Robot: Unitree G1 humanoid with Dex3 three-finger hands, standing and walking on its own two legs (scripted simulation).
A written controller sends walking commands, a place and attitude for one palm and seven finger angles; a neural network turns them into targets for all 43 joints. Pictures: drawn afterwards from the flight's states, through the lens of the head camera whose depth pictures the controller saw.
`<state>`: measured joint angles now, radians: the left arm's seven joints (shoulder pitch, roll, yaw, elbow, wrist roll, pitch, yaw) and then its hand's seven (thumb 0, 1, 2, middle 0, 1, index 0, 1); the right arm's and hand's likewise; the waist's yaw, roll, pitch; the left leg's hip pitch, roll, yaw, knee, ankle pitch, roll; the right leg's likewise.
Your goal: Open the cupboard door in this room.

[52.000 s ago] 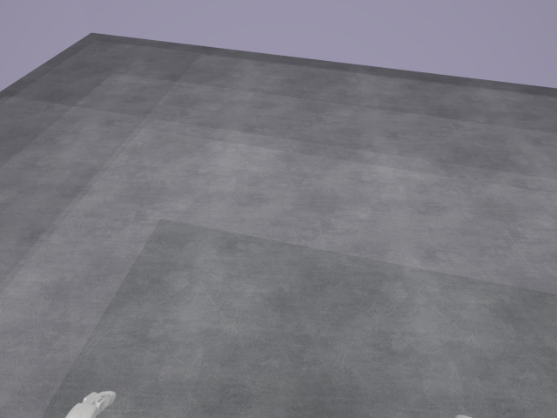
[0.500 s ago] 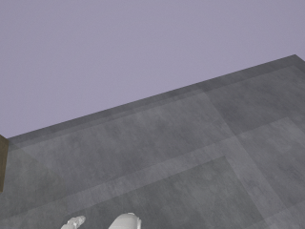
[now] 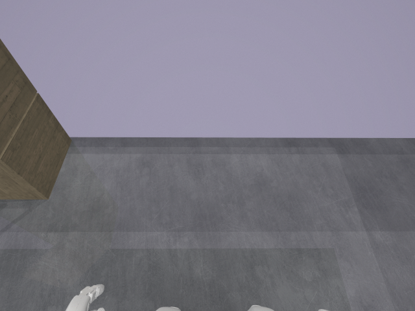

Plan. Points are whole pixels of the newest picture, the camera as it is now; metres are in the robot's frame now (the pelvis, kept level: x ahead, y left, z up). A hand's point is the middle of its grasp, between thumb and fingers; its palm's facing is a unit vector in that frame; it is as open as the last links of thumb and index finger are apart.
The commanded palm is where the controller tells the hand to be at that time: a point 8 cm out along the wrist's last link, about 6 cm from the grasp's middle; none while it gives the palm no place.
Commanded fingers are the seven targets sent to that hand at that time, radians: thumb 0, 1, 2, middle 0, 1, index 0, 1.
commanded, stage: turn to face it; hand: left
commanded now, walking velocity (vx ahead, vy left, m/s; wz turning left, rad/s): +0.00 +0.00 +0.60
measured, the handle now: out of the picture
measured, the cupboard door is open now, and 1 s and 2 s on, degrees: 51 51 51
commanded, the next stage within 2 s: take the last steps up to it in 1.42 s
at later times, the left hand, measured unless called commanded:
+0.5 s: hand out of the picture +0.03 +0.21 -0.18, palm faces +0.34 -0.91 -0.23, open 7.4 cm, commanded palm none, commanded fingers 0.00 0.90 0.90 -0.20 -0.30 -0.20 -0.30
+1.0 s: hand out of the picture +0.02 +0.16 -0.16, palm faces +0.59 -0.78 -0.22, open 7.4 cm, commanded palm none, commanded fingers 0.00 0.90 0.90 -0.20 -0.30 -0.20 -0.30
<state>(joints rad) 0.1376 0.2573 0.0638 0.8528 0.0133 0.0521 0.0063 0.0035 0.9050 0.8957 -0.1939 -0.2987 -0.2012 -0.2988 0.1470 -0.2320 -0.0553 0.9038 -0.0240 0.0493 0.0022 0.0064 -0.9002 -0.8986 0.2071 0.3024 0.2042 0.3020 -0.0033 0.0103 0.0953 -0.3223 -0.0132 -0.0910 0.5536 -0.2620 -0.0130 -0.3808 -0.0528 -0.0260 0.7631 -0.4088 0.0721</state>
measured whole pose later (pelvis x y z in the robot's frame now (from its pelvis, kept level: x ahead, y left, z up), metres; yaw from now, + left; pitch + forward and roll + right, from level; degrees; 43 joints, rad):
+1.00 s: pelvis +0.07 -0.04 +0.00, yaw +37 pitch +1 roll +2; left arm 0.22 0.20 0.03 0.87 0.03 0.01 0.01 0.00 0.90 0.90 -0.20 -0.30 -0.21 -0.30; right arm 0.13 -0.25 -0.07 0.92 -0.01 0.07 0.03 0.01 -0.91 -0.90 0.20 0.30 0.20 0.30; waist 0.00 -0.04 0.10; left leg -0.39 0.01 0.08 0.78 -0.43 -0.06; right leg -0.19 -0.15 -0.20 0.54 -0.34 0.04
